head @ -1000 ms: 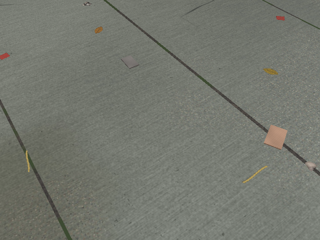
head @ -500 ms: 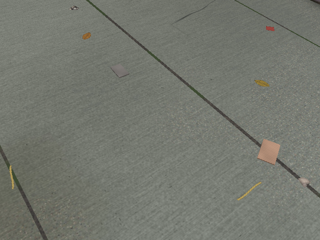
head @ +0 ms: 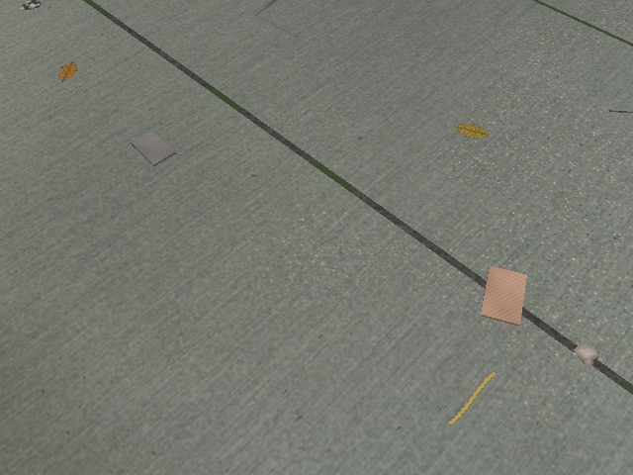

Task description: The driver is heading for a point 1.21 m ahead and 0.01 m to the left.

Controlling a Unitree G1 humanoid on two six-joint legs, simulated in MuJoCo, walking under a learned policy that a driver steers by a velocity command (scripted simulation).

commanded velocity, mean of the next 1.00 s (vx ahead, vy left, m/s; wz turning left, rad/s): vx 0.11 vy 0.00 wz -0.15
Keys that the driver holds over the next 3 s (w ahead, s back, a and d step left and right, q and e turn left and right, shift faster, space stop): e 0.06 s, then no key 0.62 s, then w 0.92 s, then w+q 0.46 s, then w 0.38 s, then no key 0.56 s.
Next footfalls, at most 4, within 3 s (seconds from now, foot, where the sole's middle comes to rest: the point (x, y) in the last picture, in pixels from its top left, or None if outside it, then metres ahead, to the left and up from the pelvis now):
0.30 left None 0.19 0.16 -0.77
1.34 right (401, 433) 0.50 -0.13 -0.77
1.92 left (303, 294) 0.83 0.07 -0.77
2.42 right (370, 193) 1.14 -0.10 -0.77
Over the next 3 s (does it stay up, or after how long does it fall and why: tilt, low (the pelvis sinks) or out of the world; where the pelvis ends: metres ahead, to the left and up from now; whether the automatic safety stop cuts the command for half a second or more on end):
stays up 1.14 0.01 0.01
